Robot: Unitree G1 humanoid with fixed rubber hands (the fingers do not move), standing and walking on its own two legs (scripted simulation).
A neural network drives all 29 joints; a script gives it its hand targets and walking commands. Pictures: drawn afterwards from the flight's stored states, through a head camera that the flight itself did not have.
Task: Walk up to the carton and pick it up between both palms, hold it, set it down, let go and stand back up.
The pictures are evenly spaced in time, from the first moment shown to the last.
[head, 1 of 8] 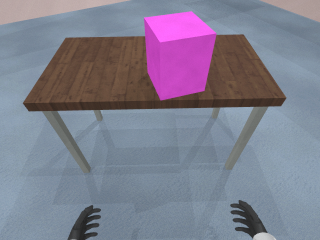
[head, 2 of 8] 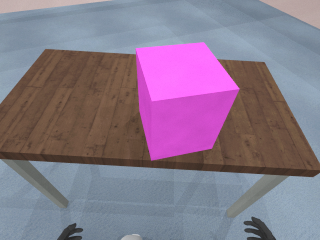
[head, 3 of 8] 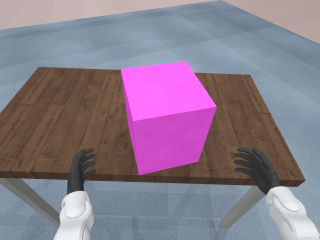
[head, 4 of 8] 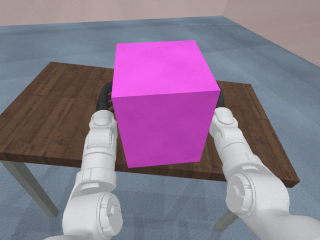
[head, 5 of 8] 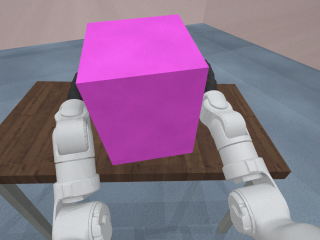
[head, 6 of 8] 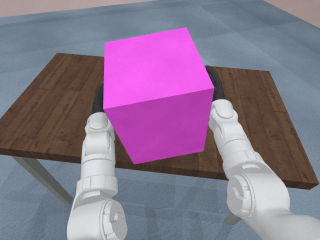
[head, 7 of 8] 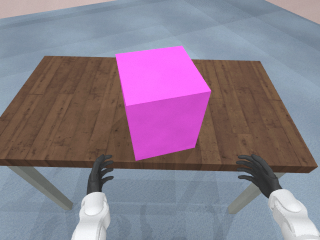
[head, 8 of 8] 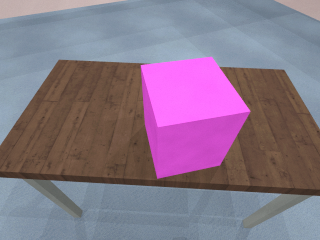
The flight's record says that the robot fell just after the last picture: no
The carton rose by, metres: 0.19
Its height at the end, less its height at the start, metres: +0.00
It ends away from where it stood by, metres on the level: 0.05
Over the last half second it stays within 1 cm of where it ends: yes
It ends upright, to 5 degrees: yes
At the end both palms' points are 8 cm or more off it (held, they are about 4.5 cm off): yes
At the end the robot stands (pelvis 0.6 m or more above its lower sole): yes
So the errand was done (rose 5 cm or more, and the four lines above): yes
